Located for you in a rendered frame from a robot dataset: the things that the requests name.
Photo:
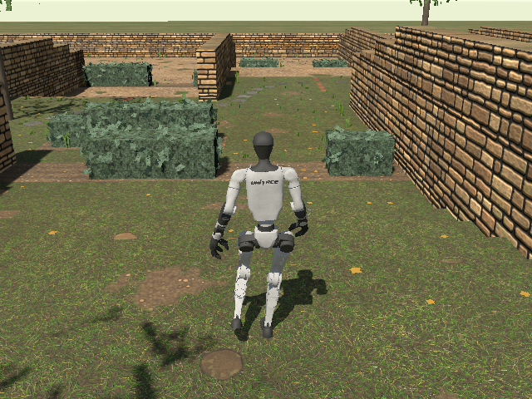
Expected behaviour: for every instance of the left robot forearm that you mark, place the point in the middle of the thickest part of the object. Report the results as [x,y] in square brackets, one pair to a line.
[221,224]

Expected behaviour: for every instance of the right robot forearm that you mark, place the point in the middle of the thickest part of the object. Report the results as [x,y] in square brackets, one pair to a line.
[301,216]

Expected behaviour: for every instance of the robot right hand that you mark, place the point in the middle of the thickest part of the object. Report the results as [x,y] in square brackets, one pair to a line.
[301,232]

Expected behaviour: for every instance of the robot shin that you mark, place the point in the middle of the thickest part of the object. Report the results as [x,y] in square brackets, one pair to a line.
[239,293]
[272,296]

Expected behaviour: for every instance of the left robot upper arm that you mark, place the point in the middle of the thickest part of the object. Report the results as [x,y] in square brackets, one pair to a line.
[233,191]

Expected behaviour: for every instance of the robot left hand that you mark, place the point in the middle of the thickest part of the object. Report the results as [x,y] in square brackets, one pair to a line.
[214,246]

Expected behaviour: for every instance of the robot left shin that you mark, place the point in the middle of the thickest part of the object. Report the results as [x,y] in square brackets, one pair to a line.
[239,293]

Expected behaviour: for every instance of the right robot upper arm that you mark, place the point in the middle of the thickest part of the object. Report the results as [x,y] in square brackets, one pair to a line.
[290,175]

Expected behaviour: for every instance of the robot right shin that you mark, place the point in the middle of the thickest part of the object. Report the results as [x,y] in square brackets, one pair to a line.
[272,296]

